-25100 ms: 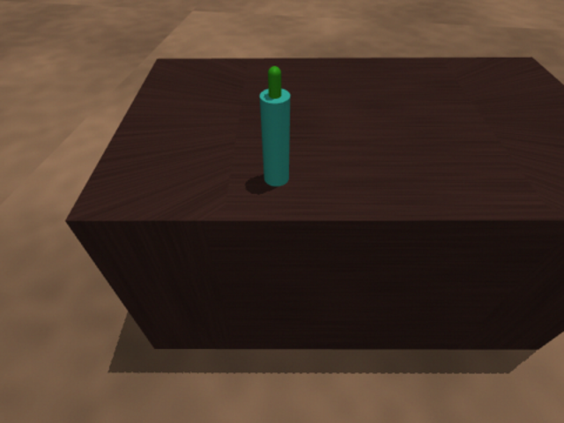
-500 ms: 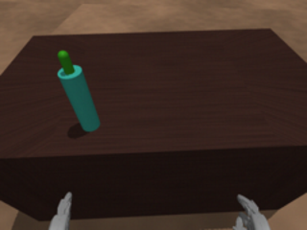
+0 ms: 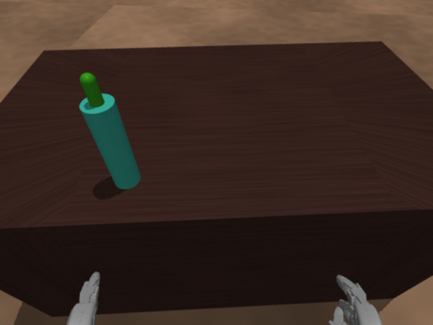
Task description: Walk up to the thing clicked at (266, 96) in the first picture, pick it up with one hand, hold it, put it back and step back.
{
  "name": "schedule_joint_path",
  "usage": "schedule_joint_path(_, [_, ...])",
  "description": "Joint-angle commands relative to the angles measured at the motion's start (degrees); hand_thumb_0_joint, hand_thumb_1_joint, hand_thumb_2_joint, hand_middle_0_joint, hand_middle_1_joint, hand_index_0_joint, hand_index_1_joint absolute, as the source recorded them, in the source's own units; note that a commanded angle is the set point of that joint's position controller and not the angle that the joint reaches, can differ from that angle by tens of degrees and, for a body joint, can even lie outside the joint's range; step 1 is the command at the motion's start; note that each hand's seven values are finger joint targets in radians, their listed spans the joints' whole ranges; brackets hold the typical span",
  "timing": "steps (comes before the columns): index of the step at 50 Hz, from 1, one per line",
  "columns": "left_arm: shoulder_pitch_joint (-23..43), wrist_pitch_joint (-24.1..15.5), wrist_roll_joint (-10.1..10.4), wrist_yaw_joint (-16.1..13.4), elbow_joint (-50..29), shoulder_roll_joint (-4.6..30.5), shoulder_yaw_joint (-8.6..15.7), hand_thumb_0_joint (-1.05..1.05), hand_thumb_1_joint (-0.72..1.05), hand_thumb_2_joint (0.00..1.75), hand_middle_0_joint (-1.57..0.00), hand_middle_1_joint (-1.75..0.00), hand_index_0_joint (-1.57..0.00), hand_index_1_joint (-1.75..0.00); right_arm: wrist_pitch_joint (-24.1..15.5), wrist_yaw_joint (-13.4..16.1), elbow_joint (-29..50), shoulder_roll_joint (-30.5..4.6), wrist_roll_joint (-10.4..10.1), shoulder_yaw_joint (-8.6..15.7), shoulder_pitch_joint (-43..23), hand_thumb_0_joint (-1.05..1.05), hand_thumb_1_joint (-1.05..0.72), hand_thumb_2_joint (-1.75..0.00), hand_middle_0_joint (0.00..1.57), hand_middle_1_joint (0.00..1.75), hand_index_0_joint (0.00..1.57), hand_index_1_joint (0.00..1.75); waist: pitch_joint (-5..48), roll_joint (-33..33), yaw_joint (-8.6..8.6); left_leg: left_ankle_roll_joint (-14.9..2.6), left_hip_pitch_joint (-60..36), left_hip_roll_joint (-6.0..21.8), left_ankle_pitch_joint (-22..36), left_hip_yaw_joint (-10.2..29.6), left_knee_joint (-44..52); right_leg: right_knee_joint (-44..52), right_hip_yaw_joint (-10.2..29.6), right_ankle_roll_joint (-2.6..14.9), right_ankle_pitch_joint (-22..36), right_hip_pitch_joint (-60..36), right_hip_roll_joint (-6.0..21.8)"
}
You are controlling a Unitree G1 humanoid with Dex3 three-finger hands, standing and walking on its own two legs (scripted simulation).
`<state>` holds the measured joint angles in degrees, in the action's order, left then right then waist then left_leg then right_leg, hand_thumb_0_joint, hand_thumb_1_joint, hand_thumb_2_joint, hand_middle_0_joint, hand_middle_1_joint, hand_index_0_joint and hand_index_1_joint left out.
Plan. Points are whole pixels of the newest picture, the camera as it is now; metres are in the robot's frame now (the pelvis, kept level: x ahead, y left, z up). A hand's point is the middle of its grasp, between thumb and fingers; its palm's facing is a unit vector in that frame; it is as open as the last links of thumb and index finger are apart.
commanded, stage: home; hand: left
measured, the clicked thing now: (110, 136) +0.46 +0.22 +0.12
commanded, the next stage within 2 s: stand in 1.02 s
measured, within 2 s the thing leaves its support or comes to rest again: neither
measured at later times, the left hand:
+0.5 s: hand out of the picture +0.17 +0.18 -0.05, palm faces +0.12 -0.95 -0.28, open 17.5 cm
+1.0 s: hand out of the picture +0.13 +0.23 -0.10, palm faces -0.05 -0.94 -0.35, open 17.6 cm
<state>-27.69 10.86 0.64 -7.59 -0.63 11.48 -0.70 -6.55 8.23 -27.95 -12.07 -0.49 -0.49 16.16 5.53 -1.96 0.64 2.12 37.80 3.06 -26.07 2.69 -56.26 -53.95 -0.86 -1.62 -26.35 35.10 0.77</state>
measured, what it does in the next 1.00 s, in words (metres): stands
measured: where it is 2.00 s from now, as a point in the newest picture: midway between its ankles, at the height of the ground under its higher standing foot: outside the picture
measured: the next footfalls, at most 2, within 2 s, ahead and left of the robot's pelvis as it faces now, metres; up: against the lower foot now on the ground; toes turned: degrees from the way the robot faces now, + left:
none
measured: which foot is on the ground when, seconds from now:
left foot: down 0.00-1.00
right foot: down 0.00-1.00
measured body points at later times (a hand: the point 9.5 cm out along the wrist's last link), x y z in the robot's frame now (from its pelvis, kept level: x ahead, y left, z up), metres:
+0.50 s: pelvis +0.00 +0.00 +0.00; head +0.03 +0.00 +0.45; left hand +0.16 +0.23 -0.03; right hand +0.17 -0.24 -0.07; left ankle +0.02 +0.14 -0.68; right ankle +0.01 -0.14 -0.68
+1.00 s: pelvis +0.00 +0.00 +0.01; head +0.02 +0.01 +0.46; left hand +0.13 +0.28 -0.08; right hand +0.12 -0.28 -0.09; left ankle +0.02 +0.14 -0.68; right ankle +0.01 -0.14 -0.68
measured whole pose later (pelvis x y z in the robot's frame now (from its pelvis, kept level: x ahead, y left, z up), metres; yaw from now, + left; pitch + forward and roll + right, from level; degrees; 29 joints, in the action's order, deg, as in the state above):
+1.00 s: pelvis +0.00 +0.00 +0.01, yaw +0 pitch +1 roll +0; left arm -16.2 1.2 -3.4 -0.6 31.4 19.1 -0.1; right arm -1.5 0.2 -43.8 -17.9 3.8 1.3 12.6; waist -0.3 1.3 -1.0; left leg 1.1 28.3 1.4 -24.0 1.0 -50.7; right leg -51.2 0.5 -1.2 -25.7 27.1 2.5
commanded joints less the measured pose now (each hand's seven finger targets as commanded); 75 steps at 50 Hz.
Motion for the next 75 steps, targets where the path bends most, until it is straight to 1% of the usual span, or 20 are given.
schedule_joint_path(1, [0.7, -2.4, -0.3, -0.8, -12.0, 6.3, 3.9, 0.00, -0.57, 0.05, -0.05, -0.05, -0.05, -0.05, -3.4, 0.8, 8.9, -6.9, -0.1, 2.7, -3.4, 0.00, -0.90, -0.90, 0.20, 0.30, 0.20, 0.30, 6.7, 0.2, 0.11, -2.01, -6.4, -2.0, 11.1, -3.0, 8.9, 9.0, -2.7, 1.58, 10.8, -3.2, -2.0])
schedule_joint_path(11, [1.6, -1.2, -0.3, -0.7, -13.0, 5.7, 3.2, 0.00, -0.58, 0.04, -0.05, -0.05, -0.05, -0.05, -3.4, 1.1, 8.9, -6.9, 0.0, 2.7, -3.4, 0.00, -0.90, -0.90, 0.20, 0.30, 0.20, 0.30, 6.1, -0.6, 0.53, -1.82, -6.4, -1.8, 10.0, -2.6, 9.5, 9.1, -2.9, 1.81, 9.4, -2.1, -2.2])
schedule_joint_path(18, [0.0, -0.3, -0.4, -0.7, -12.2, 5.4, 3.4, 0.00, -0.56, 0.05, -0.05, -0.05, -0.05, -0.05, -3.5, 1.3, 9.1, -6.7, 0.0, 2.7, -3.1, 0.00, -0.90, -0.90, 0.20, 0.30, 0.20, 0.30, 7.6, 0.3, 0.53, -1.78, -7.2, -1.7, 14.1, -2.6, 8.5, 8.3, -3.1, 1.68, 13.3, -3.4, -2.2])
schedule_joint_path(23, [1.4, -0.1, -0.4, -0.7, -12.3, 5.7, 3.5, 0.00, -0.56, 0.05, -0.05, -0.05, -0.05, -0.05, -3.5, 1.5, 9.3, -6.5, 0.1, 2.5, -3.7, 0.00, -0.90, -0.90, 0.20, 0.30, 0.20, 0.30, 5.8, 0.1, 0.43, -1.94, -5.6, -2.0, 9.7, -2.8, 9.0, 9.3, -2.9, 1.66, 9.4, -2.5, -2.0])
schedule_joint_path(34, [0.5, 0.4, -0.3, -0.5, -11.9, 5.2, 3.0, 0.00, -0.56, 0.05, -0.05, -0.05, -0.05, -0.05, -3.5, 1.7, 9.4, -6.7, 0.1, 2.4, -3.4, 0.00, -0.90, -0.90, 0.20, 0.30, 0.20, 0.30, 5.6, 0.5, 0.72, -1.94, -5.7, -1.9, 8.5, -2.7, 9.4, 9.2, -3.1, 1.65, 8.2, -2.0, -2.2])
schedule_joint_path(37, [0.8, 0.4, -0.4, -0.7, -12.8, 6.3, 4.0, 0.00, -0.58, 0.04, -0.05, -0.05, -0.05, -0.05, -3.5, 2.0, 9.3, -6.7, 0.2, 2.5, -3.4, 0.00, -0.90, -0.90, 0.20, 0.30, 0.20, 0.30, 7.2, 0.3, 0.52, -2.03, -6.2, -2.0, 10.3, -2.8, 8.7, 9.4, -2.8, 1.55, 9.9, -2.8, -2.1])
schedule_joint_path(39, [1.5, 0.6, -0.2, -0.6, -13.1, 6.0, 3.5, 0.00, -0.56, 0.05, -0.05, -0.05, -0.05, -0.05, -3.7, 2.0, 9.6, -6.6, 0.1, 2.3, -4.1, 0.00, -0.90, -0.90, 0.20, 0.30, 0.20, 0.30, 5.2, 0.4, 0.41, -2.11, -4.9, -2.2, 7.3, -3.1, 9.0, 10.1, -2.6, 1.55, 7.2, -1.7, -1.9])
schedule_joint_path(40, [10.5, -6.1, -6.2, 1.9, 7.0, 15.3, 6.2, 0.00, -0.61, 0.01, -0.04, -0.04, -0.04, -0.04, 0.3, -1.4, -4.9, -15.5, 6.6, 5.1, -6.6, 0.00, -0.90, -0.90, 0.20, 0.30, 0.20, 0.30, -4.0, 8.0, -0.97, -4.24, -7.7, -0.8, 10.2, 0.8, 10.9, 11.9, 3.4, 6.01, 5.3, -8.4, 2.5])
schedule_joint_path(42, [9.7, -10.5, -6.7, 4.1, 16.0, 16.4, 6.4, 0.00, -0.59, 0.03, -0.04, -0.05, -0.04, -0.05, 2.2, -4.1, -6.8, -14.9, 7.0, 5.4, -4.0, 0.00, -0.90, -0.90, 0.20, 0.30, 0.20, 0.30, 0.6, 9.6, -0.40, -6.33, -10.5, -1.5, 7.9, -0.9, 9.0, 14.6, 9.4, 8.23, 5.7, -9.0, 5.9])
schedule_joint_path(43, [11.0, -11.4, -6.2, 4.9, 17.2, 16.7, 5.9, 0.00, -0.60, 0.03, -0.04, -0.05, -0.04, -0.05, 2.7, -4.9, -6.7, -15.3, 6.6, 5.4, -4.5, 0.00, -0.90, -0.90, 0.20, 0.30, 0.20, 0.30, -1.8, 7.3, 0.22, -6.74, -11.1, -2.0, 6.8, -0.4, 11.0, 15.3, 9.0, 8.00, 3.3, -6.2, 5.1])
schedule_joint_path(45, [12.1, -12.8, -4.7, 6.0, 21.2, 16.8, 4.9, 0.00, -0.53, 0.07, -0.05, -0.06, -0.05, -0.06, 2.5, -6.8, -8.0, -15.4, 4.3, 5.0, -4.8, 0.00, -0.90, -0.90, 0.20, 0.30, 0.20, 0.30, -0.9, 3.1, -0.67, -7.45, -13.5, -1.2, 6.9, 0.6, 13.6, 14.1, 6.6, 6.83, 2.6, -8.1, 3.9])
schedule_joint_path(49, [13.3, -13.2, -3.5, 6.7, 29.2, 16.6, 4.7, 0.00, -0.60, 0.02, -0.04, -0.04, -0.04, -0.04, 2.9, -8.3, -10.8, -16.5, 3.4, 5.8, -6.8, 0.00, -0.90, -0.90, 0.20, 0.30, 0.20, 0.30, -1.8, 0.0, -2.13, -6.97, -13.1, 0.6, 3.3, 4.2, 19.3, 13.5, 4.4, 5.61, 3.1, -9.9, 2.1])
schedule_joint_path(51, [12.9, -13.6, -3.6, 6.7, 33.0, 16.9, 4.8, 0.00, -0.61, 0.02, -0.04, -0.04, -0.04, -0.04, 3.1, -8.4, -12.6, -16.9, 3.4, 5.8, -7.4, 0.00, -0.90, -0.90, 0.20, 0.30, 0.20, 0.30, -0.9, -0.8, -2.60, -7.07, -13.9, 1.4, 6.8, 5.3, 19.9, 13.3, 3.8, 5.27, 7.4, -13.2, 2.1])
schedule_joint_path(54, [14.0, -14.2, -3.4, 6.3, 37.4, 18.5, 4.9, 0.00, -0.60, 0.02, -0.04, -0.04, -0.04, -0.04, 3.5, -8.2, -15.1, -16.6, 3.0, 5.9, -6.3, 0.00, -0.90, -0.90, 0.20, 0.30, 0.20, 0.30, -0.1, 2.5, -1.52, -6.42, -16.9, 0.2, 15.2, 2.6, 17.1, 15.3, 5.5, 5.80, 15.4, -15.3, 3.6])
schedule_joint_path(56, [14.6, -14.0, -3.1, 6.1, 40.0, 19.0, 4.8, 0.00, -0.59, 0.03, -0.04, -0.05, -0.04, -0.05, 3.9, -8.1, -17.1, -17.1, 2.9, 5.8, -5.4, 0.00, -0.90, -0.90, 0.20, 0.30, 0.20, 0.30, -1.7, 2.2, -1.13, -6.37, -18.1, 0.3, 15.3, 2.6, 18.4, 16.6, 5.8, 5.80, 15.8, -14.9, 3.7])
schedule_joint_path(59, [14.6, -13.6, -2.3, 5.9, 43.7, 18.9, 4.5, 0.00, -0.35, 0.27, -0.20, -0.29, -0.20, -0.29, 4.1, -7.8, -19.5, -18.1, 2.8, 5.6, -5.3, 0.00, -0.90, -0.90, 0.20, 0.30, 0.20, 0.30, -2.0, -0.4, -1.59, -6.80, -19.7, 2.0, 16.9, 4.7, 21.9, 16.5, 4.4, 5.20, 16.4, -16.3, 3.0])
schedule_joint_path(61, [13.9, -13.2, -2.2, 5.8, 46.4, 18.5, 4.1, 0.00, -0.19, 0.43, -0.20, -0.30, -0.20, -0.30, 4.2, -7.7, -20.9, -18.9, 2.8, 5.4, -6.2, 0.00, -0.90, -0.90, 0.20, 0.30, 0.20, 0.30, -3.0, -2.6, -2.02, -6.91, -19.4, 3.2, 15.5, 6.5, 25.1, 17.4, 3.5, 4.63, 15.1, -17.9, 2.5])
schedule_joint_path(67, [15.3, -13.1, -1.8, 5.9, 52.4, 20.0, 3.7, 0.00, 0.29, 0.90, -0.20, -0.30, -0.20, -0.30, 4.8, -7.3, -25.3, -18.6, 2.2, 4.6, -6.7, 0.00, -0.90, -0.90, 0.20, 0.30, 0.20, 0.30, -4.7, 0.8, -1.27, -5.19, -22.6, 2.0, 14.3, 4.0, 26.7, 24.8, 5.8, 4.68, 16.5, -19.9, 4.6])
schedule_joint_path(71, [17.6, -13.2, -1.8, 6.0, 55.3, 20.3, 3.2, 0.00, 0.61, 0.90, -0.20, -0.30, -0.20, -0.30, 4.9, -7.5, -27.8, -18.3, 1.9, 4.1, -6.8, 0.00, -0.90, -0.90, 0.20, 0.30, 0.20, 0.30, -7.1, 2.8, -0.41, -4.46, -24.1, 1.8, 12.5, 3.6, 30.0, 29.1, 6.6, 4.25, 14.7, -20.2, 5.4])
schedule_joint_path(75, [19.3, -13.5, -1.7, 6.1, 57.3, 20.0, 2.9, 0.00, 0.90, 0.90, -0.20, -0.30, -0.20, -0.30, 4.9, -7.6, -29.5, -18.1, 1.7, 3.8, -8.1, 0.00, -0.90, -0.90, 0.20, 0.30, 0.20, 0.30, -6.4, 2.9, -0.50, -4.09, -26.0, 2.2, 16.4, 3.4, 32.2, 32.0, 6.4, 3.68, 17.0, -23.0, 5.8])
